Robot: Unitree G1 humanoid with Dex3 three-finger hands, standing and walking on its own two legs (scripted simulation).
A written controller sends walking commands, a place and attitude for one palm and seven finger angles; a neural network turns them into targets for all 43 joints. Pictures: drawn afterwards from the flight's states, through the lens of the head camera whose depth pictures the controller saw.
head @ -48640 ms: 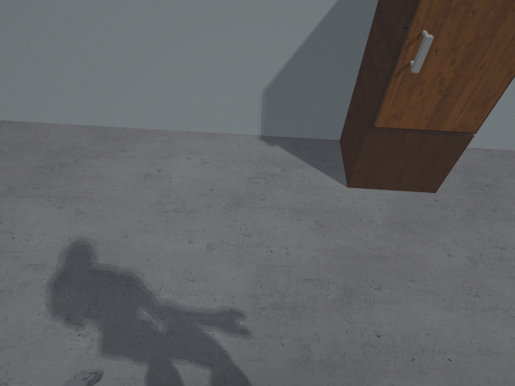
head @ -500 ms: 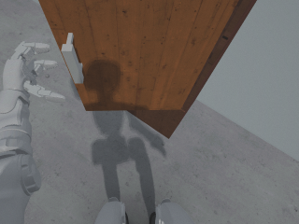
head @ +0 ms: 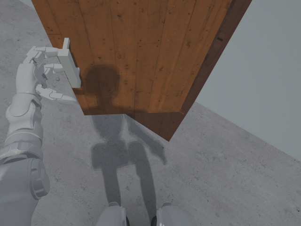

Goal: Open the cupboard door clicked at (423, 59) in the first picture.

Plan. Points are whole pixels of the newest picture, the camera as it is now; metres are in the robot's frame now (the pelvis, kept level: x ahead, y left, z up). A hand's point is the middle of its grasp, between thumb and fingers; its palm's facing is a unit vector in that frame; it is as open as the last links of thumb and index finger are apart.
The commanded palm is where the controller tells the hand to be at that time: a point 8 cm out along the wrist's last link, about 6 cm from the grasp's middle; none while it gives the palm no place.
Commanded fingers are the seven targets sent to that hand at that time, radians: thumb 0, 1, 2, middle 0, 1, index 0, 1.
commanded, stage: slide the fingers in behind the handle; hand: left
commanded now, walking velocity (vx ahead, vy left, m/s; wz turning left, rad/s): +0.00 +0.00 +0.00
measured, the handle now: (71, 64) +0.53 +0.19 +0.07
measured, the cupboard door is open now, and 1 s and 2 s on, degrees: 39 39 39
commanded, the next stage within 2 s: close the thumb around the handle in 1.20 s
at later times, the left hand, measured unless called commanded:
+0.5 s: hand (68, 78) +0.48 +0.19 +0.07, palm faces +0.03 -1.00 -0.01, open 14.0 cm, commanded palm +0.46 +0.23 +0.07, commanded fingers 0.00 -0.50 0.30 -0.30 -1.20 -0.30 -1.20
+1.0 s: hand (78, 78) +0.48 +0.17 +0.07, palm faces +0.04 -1.00 -0.02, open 14.0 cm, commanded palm +0.45 +0.21 +0.07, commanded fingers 0.00 -0.50 0.30 -0.30 -1.20 -0.30 -1.20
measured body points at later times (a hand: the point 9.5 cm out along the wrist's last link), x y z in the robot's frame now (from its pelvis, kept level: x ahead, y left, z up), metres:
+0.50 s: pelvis +0.00 -0.01 +0.00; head +0.12 +0.01 +0.43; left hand +0.48 +0.24 +0.07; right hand +0.03 -0.27 -0.11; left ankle +0.02 +0.07 -0.67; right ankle +0.01 -0.11 -0.67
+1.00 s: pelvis +0.00 -0.01 +0.00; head +0.11 +0.00 +0.44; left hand +0.47 +0.22 +0.07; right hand +0.04 -0.27 -0.12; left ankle +0.02 +0.07 -0.67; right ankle +0.01 -0.11 -0.67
